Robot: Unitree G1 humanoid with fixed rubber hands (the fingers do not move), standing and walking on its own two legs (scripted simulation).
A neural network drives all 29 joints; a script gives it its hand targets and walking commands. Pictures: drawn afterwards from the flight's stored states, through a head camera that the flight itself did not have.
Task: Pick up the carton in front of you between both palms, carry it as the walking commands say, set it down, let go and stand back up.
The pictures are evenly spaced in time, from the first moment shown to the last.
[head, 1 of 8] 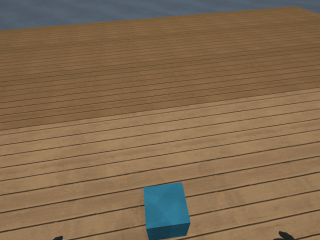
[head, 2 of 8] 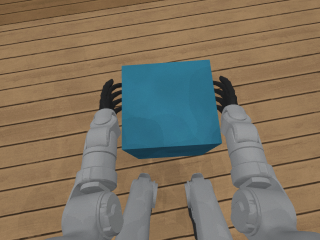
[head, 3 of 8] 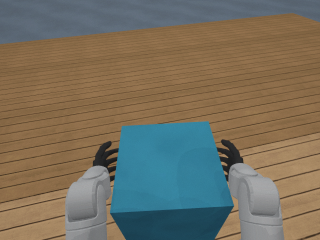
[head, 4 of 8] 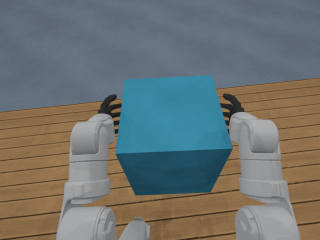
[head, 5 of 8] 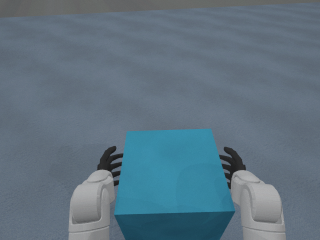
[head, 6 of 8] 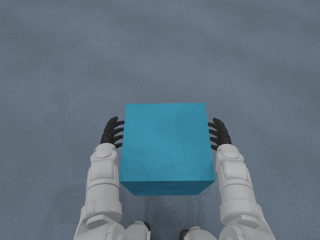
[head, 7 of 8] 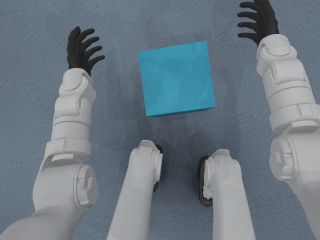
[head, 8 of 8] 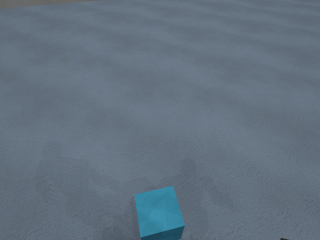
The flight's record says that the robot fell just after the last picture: no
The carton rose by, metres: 0.69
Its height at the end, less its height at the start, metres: -0.24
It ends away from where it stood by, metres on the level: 5.35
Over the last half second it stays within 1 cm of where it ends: yes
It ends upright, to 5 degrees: yes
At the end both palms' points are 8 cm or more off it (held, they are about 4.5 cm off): yes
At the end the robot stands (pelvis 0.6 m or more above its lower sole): yes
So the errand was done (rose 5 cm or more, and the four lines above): yes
